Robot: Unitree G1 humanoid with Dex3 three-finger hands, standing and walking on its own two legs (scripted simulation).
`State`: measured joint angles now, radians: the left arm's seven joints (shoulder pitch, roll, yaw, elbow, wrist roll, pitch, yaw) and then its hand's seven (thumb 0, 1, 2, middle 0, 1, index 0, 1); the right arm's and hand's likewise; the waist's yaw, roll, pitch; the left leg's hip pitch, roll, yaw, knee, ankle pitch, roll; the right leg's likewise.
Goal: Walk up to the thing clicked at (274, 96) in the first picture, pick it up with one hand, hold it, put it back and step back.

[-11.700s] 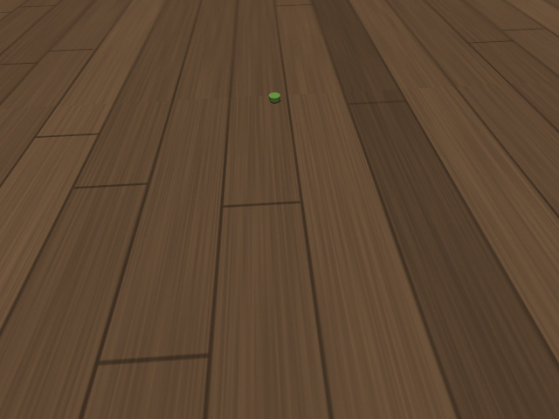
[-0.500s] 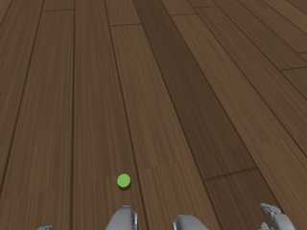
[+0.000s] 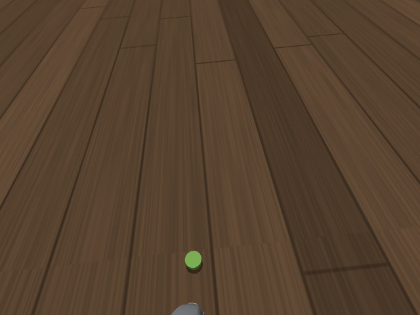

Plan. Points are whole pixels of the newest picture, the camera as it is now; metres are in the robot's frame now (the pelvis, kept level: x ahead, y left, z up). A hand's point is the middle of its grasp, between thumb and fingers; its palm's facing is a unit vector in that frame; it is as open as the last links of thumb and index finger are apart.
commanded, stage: walk up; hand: left
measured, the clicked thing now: (193, 260) +0.47 +0.19 -0.76
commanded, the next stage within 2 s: none
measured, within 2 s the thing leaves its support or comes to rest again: neither
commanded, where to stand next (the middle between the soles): +0.13 +0.00 m, yaw +3 degrees
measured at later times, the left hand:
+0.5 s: hand (128, 303) +0.18 +0.24 -0.17, palm faces +0.01 -0.91 -0.42, open 7.4 cm
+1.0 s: hand out of the picture +0.06 +0.33 -0.14, palm faces +0.06 -0.87 -0.49, open 7.4 cm
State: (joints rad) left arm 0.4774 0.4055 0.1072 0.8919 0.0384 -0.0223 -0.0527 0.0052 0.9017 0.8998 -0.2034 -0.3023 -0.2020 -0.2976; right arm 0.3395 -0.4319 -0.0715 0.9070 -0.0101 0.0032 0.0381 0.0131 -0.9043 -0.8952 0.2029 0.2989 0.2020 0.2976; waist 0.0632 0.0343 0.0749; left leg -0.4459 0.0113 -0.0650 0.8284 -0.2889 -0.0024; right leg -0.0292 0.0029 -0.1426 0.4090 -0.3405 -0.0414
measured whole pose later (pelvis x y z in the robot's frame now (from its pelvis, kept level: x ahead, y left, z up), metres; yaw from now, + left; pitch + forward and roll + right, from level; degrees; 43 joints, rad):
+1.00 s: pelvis +0.01 +0.02 -0.01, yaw +4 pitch -4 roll +0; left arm 0.30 0.44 0.09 0.97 0.02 0.02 0.04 0.01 0.90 0.90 -0.20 -0.30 -0.20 -0.30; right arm 0.44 -0.43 -0.08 0.95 -0.05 0.05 0.04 0.01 -0.91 -0.89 0.20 0.30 0.20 0.30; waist -0.08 0.01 0.01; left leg -0.14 -0.02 0.05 0.63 -0.47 0.05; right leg -0.65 0.03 0.13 1.12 -0.33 0.00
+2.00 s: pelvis +0.08 +0.04 -0.03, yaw -5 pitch -1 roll -1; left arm 0.14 0.44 0.07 0.89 -0.01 0.09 0.01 0.00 0.91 0.90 -0.20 -0.30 -0.20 -0.30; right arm 0.14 -0.37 -0.05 0.85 -0.03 -0.01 -0.03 0.01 -0.90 -0.89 0.21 0.30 0.21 0.30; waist 0.00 -0.09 0.21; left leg -0.49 0.04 0.04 0.66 -0.15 0.02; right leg -0.40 0.07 0.16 1.17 -0.51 0.01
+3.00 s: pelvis +0.12 +0.02 +0.00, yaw -1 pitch -2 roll +0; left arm 0.10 0.34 0.00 1.00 0.00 -0.02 -0.01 0.00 0.90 0.90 -0.20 -0.30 -0.20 -0.30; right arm 0.13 -0.33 -0.01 1.03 -0.01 -0.02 0.01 0.01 -0.90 -0.89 0.20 0.30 0.20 0.30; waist -0.01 0.00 0.09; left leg -0.07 0.00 0.02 0.43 -0.32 0.00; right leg -0.25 -0.02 0.01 0.46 -0.17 0.01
